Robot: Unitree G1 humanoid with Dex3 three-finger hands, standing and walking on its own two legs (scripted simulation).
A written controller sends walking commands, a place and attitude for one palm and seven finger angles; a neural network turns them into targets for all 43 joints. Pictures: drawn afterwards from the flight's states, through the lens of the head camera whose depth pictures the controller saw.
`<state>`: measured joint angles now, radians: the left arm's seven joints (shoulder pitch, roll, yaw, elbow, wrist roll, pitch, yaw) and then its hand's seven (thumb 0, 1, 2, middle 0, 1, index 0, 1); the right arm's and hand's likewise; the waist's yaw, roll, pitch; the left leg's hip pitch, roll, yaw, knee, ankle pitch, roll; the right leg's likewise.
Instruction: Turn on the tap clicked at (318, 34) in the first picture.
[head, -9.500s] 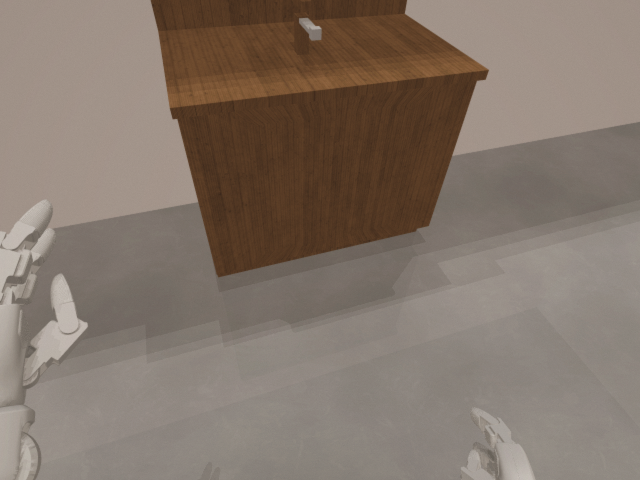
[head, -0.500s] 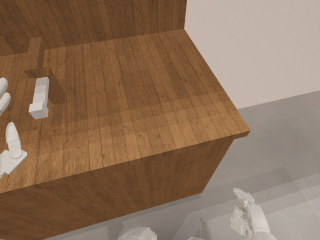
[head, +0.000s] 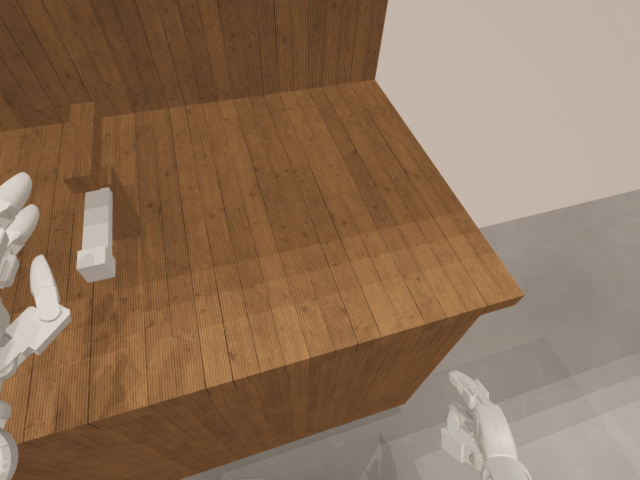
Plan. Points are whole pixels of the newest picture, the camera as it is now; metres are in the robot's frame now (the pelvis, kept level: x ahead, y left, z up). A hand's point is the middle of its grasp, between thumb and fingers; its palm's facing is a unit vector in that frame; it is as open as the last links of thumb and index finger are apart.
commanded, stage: come to a stop and stand still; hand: left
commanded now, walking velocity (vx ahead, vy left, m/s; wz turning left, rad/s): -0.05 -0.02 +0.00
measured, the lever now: (96, 264) +0.30 +0.28 +0.10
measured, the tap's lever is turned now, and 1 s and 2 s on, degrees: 0 0 0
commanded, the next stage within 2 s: look again from close up in 1.14 s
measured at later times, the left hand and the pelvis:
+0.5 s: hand (35, 328) +0.21 +0.28 +0.14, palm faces +0.30 -0.87 -0.39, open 7.5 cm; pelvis -0.01 +0.04 +0.00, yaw +1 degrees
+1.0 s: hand (3, 307) +0.22 +0.30 +0.16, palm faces +0.40 -0.84 -0.38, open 7.5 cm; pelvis +0.01 +0.05 +0.00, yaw +2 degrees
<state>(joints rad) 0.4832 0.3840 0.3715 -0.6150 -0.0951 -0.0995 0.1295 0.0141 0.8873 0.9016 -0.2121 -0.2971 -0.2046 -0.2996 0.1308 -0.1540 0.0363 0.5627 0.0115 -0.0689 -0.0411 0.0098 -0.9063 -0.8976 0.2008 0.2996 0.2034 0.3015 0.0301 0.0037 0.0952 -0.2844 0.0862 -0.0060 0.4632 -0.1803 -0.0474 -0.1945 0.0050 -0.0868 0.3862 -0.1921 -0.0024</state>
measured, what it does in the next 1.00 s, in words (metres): stands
